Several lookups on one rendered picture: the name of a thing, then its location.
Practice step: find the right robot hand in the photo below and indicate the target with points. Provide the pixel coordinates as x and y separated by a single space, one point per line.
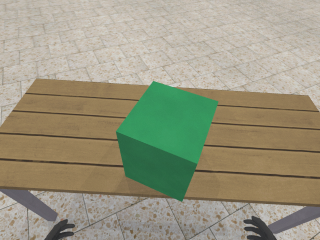
264 232

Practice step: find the left robot hand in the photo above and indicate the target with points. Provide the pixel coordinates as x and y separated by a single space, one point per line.
55 234

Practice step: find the carton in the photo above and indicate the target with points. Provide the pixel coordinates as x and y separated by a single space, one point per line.
162 138

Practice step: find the table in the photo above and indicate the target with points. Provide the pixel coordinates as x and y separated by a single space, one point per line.
261 148

